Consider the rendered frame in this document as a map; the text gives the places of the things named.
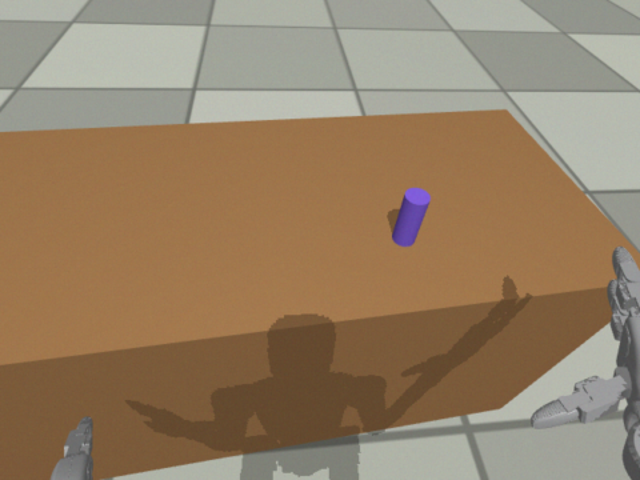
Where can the left robot hand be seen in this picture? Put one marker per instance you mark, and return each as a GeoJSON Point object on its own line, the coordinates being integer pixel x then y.
{"type": "Point", "coordinates": [77, 463]}

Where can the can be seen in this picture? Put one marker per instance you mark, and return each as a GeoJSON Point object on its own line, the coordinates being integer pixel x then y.
{"type": "Point", "coordinates": [410, 217]}

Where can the right robot arm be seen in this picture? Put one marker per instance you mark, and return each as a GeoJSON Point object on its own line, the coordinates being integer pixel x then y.
{"type": "Point", "coordinates": [631, 451]}

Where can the right robot hand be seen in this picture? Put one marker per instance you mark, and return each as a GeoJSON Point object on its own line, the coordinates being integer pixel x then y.
{"type": "Point", "coordinates": [594, 398]}

